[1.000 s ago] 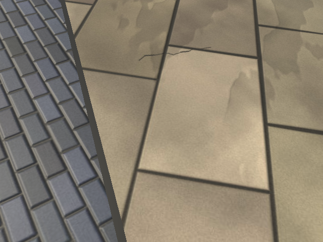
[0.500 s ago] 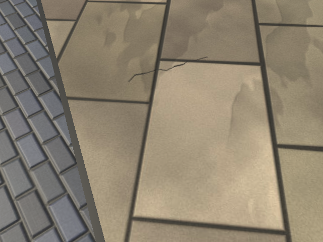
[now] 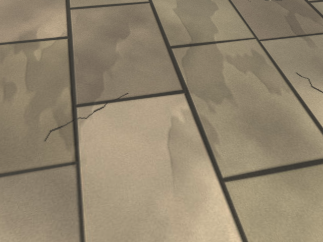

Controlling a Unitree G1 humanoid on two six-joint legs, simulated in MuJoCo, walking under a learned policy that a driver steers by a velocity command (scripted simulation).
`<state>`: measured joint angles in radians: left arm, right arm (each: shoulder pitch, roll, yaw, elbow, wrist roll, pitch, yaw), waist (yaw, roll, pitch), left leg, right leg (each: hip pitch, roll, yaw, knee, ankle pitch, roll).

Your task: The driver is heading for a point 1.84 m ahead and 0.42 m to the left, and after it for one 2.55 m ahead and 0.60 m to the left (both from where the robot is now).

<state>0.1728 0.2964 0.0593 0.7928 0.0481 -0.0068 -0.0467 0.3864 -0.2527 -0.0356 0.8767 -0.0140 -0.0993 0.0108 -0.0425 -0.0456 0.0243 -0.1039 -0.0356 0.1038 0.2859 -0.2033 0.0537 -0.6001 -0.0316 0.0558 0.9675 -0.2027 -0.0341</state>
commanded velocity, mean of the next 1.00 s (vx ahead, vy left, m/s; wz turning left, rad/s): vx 0.49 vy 0.00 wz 0.37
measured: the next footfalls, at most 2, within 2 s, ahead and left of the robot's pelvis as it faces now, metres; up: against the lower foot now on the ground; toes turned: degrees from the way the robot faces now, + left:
right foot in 0.20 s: +0.26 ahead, -0.11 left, +0.00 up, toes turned +3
left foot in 0.72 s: +0.48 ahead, +0.15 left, +0.00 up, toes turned +27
